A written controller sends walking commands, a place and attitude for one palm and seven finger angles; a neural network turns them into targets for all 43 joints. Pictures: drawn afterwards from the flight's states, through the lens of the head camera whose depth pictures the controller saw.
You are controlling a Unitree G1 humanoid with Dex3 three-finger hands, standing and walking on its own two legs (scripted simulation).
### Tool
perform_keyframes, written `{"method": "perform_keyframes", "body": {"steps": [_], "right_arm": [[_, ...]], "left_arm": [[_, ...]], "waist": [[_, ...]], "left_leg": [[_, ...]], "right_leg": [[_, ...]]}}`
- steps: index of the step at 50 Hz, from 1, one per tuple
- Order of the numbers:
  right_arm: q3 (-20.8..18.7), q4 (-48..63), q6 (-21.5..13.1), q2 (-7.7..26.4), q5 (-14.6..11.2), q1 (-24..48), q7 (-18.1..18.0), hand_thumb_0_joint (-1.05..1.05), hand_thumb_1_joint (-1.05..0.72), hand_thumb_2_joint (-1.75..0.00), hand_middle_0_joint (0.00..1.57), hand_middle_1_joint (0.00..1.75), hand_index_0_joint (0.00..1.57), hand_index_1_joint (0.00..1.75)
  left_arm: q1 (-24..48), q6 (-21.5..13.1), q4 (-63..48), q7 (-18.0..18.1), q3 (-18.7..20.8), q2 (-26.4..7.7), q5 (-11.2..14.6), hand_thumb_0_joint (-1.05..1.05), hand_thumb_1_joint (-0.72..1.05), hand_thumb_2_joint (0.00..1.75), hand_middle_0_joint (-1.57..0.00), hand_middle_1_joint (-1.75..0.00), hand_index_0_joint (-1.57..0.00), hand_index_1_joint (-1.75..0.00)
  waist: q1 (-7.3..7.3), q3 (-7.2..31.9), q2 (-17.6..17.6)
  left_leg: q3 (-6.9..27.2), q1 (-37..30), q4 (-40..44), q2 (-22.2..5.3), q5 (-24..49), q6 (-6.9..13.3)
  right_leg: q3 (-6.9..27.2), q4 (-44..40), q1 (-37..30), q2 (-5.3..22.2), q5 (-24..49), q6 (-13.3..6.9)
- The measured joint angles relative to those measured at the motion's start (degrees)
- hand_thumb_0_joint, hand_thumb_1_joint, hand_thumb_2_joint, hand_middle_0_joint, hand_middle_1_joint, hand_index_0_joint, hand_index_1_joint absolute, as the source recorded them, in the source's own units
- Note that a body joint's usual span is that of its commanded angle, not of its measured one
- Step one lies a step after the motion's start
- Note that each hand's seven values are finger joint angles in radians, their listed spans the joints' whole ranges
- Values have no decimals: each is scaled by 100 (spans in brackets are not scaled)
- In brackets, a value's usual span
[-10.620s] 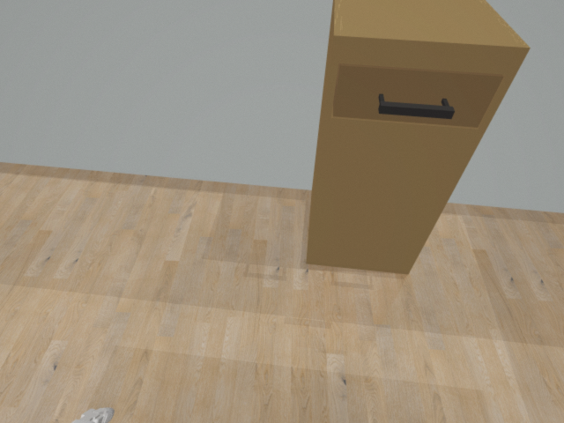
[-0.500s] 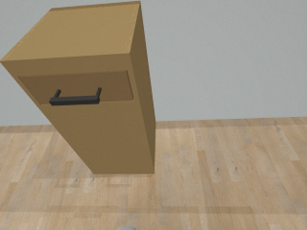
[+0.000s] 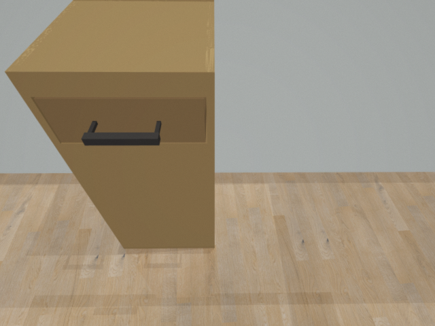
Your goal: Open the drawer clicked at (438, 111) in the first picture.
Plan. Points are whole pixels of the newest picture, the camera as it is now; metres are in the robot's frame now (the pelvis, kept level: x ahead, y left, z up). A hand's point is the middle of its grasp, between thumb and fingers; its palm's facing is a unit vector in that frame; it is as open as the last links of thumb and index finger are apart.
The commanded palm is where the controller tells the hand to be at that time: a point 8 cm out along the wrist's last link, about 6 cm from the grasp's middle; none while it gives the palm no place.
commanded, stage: come to a stop and stand still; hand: left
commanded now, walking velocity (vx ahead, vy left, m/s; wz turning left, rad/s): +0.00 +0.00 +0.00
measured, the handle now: (124, 132) +0.52 +0.27 +0.03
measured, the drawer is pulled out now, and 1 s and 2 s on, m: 0.00 0.00 0.00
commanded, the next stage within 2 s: look again from close up in 0.20 s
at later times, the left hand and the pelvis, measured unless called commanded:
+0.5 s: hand out of the picture +0.01 +0.18 -0.17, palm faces +0.01 -0.97 -0.23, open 7.3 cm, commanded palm none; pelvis +0.00 +0.01 +0.00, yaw +0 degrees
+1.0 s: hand out of the picture -0.02 +0.15 -0.17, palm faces +0.02 -0.98 -0.18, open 7.4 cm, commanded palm none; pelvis -0.01 -0.01 +0.00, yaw -1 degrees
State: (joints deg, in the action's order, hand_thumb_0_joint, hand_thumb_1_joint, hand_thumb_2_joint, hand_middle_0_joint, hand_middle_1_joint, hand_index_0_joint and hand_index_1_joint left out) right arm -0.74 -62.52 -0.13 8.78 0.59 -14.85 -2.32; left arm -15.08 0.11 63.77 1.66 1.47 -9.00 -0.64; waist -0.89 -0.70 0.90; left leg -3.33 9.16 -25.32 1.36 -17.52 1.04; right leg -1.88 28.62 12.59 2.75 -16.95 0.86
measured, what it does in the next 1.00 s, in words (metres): stands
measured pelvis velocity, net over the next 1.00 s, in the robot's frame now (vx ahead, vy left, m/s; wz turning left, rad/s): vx -0.01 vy -0.01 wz -0.01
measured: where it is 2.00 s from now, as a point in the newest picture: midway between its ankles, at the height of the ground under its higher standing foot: outside the picture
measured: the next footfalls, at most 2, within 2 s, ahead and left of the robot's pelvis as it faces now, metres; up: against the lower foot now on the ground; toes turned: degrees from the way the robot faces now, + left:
none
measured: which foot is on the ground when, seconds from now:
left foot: down 0.00-1.00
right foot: down 0.00-1.00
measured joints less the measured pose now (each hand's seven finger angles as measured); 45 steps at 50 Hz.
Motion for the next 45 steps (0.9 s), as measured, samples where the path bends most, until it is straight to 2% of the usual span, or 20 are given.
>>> {"method": "perform_keyframes", "body": {"steps": [2,5,15,18,21,32,45], "right_arm": [[-14,-58,-15,41,-21,-11,-3,1,-94,-90,20,30,20,30],[9,-141,-22,14,-13,-52,-4,1,-93,-90,20,30,20,30],[115,-374,-48,-184,-4,-225,1,1,-91,-90,20,30,20,30],[109,-147,-42,-120,1,-222,69,1,-91,-90,20,30,20,30],[97,50,-105,-42,32,-234,74,1,-91,-90,20,30,20,30],[160,73,-47,61,40,-267,75,1,-92,-90,20,30,20,30],[186,-120,-75,-6,18,-269,76,1,-91,-90,20,30,20,30]], "left_arm": [[54,-29,55,50,-49,78,-2,1,92,89,-20,-30,-20,-30],[103,-61,73,80,-69,55,25,1,92,89,-20,-30,-20,-30],[243,-8,63,116,-68,-18,52,1,93,89,-20,-30,-20,-30],[177,-153,-34,194,-122,23,10,0,93,89,-20,-30,-20,-30],[123,-169,-63,163,-168,28,17,0,93,89,-20,-30,-21,-30],[-129,-25,-38,56,-213,91,12,0,91,89,-20,-30,-20,-30],[-239,-55,19,16,-215,167,13,0,90,89,-20,-30,-20,-30]], "waist": [[82,-18,-179],[146,-24,-225],[149,-73,-104],[171,-125,-194],[206,-183,-224],[123,-1,-299],[96,-94,-163]], "left_leg": [[20,-68,31,-62,-9,31],[18,-178,128,-76,0,-7],[43,-385,294,-128,44,-46],[59,-55,-146,-214,-123,-51],[47,76,-350,-178,-210,0],[-30,-99,-361,-86,-210,35],[-14,-123,-119,-179,-46,-86]], "right_leg": [[-28,-121,-112,-67,-15,-24],[-27,-190,-205,-81,-2,-31],[-58,-412,-443,-141,65,-58],[-76,-266,-243,-210,61,-62],[-60,-10,-88,-167,-42,-54],[25,240,-133,-74,-157,-26],[2,84,-115,-175,-48,-143]]}}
